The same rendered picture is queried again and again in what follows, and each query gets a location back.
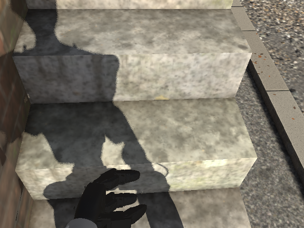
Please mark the robot left forearm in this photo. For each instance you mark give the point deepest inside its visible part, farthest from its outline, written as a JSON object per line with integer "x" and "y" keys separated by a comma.
{"x": 81, "y": 223}

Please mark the robot left hand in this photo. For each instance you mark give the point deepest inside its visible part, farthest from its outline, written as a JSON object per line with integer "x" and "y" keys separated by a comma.
{"x": 97, "y": 206}

